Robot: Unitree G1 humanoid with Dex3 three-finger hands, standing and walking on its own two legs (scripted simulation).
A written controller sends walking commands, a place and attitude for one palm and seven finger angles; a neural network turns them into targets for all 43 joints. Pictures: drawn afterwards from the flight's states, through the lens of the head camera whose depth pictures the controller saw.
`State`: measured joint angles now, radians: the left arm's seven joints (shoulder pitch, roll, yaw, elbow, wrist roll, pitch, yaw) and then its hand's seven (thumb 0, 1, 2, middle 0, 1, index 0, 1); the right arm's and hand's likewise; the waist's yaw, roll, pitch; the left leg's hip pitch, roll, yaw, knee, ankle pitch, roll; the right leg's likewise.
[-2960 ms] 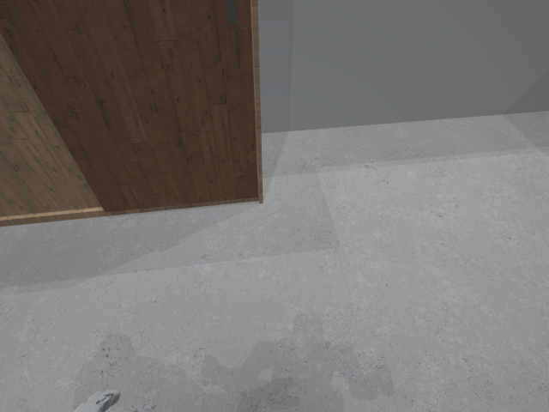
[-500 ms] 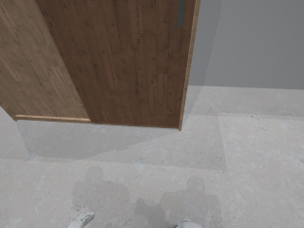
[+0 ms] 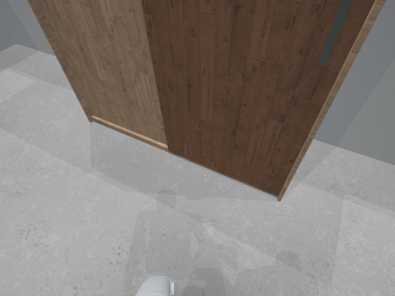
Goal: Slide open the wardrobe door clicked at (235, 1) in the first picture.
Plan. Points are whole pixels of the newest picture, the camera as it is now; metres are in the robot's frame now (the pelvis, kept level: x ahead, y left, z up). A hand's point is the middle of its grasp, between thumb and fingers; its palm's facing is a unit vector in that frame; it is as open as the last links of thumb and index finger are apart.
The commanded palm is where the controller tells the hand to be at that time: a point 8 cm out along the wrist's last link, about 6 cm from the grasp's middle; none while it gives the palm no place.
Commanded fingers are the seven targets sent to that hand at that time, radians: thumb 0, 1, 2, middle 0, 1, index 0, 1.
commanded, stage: walk to a spot facing it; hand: right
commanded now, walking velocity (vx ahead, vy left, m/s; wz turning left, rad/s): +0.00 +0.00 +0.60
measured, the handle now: (334, 30) +0.74 -0.30 +0.18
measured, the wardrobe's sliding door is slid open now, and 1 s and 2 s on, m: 0.00 0.00 0.00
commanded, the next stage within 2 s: turn to face it in 0.22 s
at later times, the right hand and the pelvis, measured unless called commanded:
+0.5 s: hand out of the picture +0.16 -0.15 -0.18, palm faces -0.18 +0.96 -0.20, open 7.4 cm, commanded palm none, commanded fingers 0.00 -0.90 -0.90 0.20 0.30 0.20 0.30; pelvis +0.05 +0.01 -0.01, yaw +13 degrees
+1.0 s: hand out of the picture +0.09 -0.19 -0.15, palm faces +0.08 +0.95 -0.30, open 7.4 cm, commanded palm none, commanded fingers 0.00 -0.90 -0.90 0.20 0.30 0.20 0.30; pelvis +0.01 +0.03 -0.01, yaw -3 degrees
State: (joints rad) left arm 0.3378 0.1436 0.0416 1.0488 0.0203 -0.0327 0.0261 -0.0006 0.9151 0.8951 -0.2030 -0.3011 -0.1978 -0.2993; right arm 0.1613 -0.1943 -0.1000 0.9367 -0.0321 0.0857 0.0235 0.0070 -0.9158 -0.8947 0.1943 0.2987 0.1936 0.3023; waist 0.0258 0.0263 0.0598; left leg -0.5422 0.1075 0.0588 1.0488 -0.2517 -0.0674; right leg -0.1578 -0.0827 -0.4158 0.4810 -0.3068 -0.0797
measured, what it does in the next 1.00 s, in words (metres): steps on the spot: left foot, then right foot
